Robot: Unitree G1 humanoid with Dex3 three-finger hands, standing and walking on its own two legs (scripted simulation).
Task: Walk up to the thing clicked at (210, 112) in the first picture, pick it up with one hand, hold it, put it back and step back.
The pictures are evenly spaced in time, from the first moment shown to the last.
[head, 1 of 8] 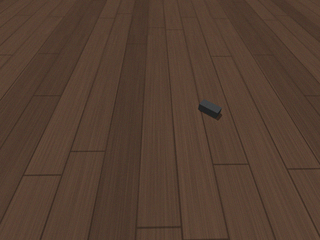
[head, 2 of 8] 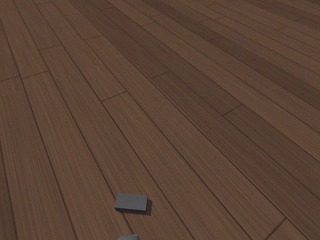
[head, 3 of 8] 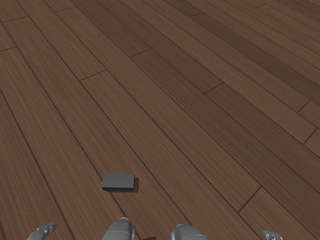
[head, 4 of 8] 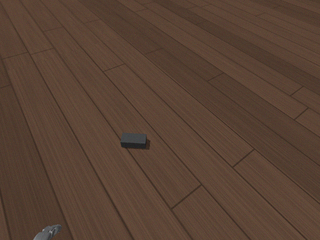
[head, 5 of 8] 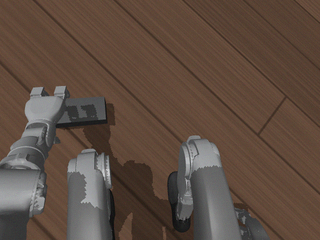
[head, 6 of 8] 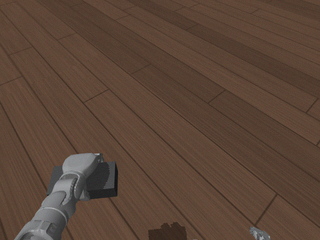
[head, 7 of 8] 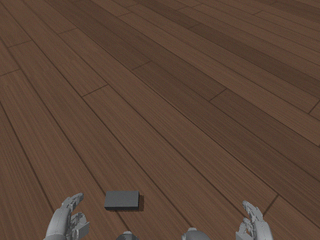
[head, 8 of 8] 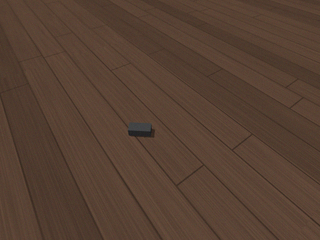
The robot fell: no
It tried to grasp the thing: yes
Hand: left
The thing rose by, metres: 0.66
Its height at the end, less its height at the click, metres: +0.00
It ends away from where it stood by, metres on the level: 0.01
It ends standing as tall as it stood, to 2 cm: yes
